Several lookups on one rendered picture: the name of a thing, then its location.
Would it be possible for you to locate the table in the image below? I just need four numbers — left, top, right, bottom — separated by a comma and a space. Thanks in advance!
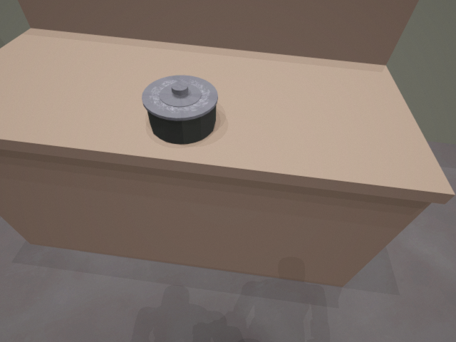
0, 0, 455, 287

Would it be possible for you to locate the knob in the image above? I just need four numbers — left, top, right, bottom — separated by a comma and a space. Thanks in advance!
171, 81, 188, 95

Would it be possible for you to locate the lid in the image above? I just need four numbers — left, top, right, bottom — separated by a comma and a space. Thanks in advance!
142, 75, 218, 121

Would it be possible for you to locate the pot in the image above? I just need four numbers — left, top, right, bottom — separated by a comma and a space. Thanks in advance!
147, 106, 216, 145

